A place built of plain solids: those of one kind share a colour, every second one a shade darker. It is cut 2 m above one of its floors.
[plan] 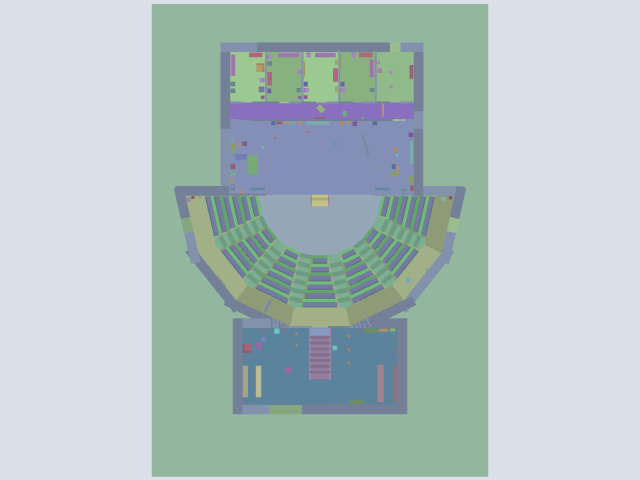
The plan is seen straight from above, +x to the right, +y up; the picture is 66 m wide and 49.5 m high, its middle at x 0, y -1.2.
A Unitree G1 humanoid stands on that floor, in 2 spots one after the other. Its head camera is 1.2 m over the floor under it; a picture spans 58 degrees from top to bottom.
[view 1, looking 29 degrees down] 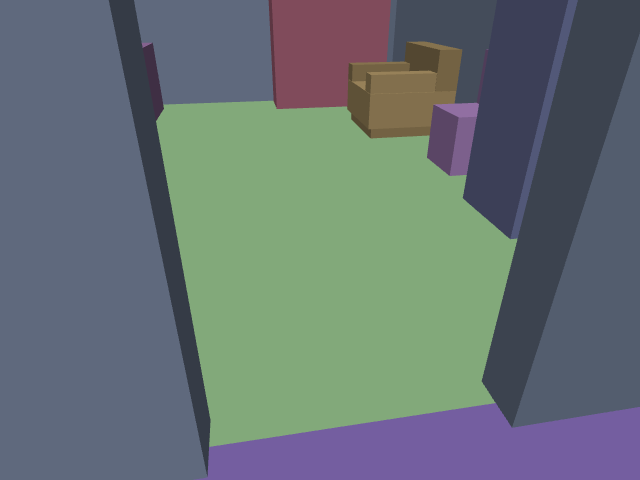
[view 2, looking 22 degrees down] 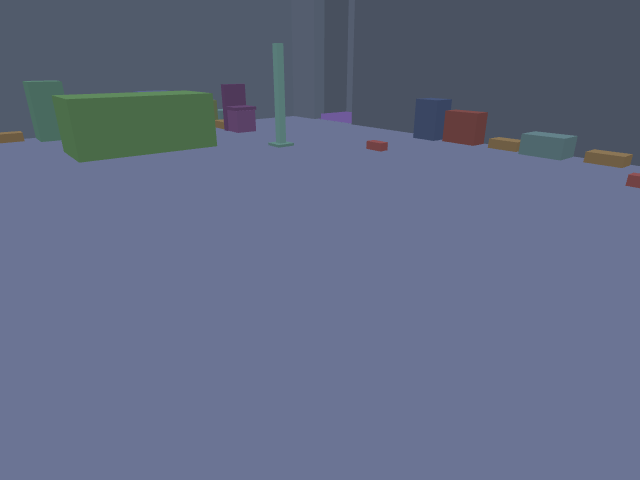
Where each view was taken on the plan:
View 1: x -7.76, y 12.07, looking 80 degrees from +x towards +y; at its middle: floor_dressing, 2.48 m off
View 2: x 0.00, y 4.43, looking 141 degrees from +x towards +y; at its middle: floor_stage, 3.20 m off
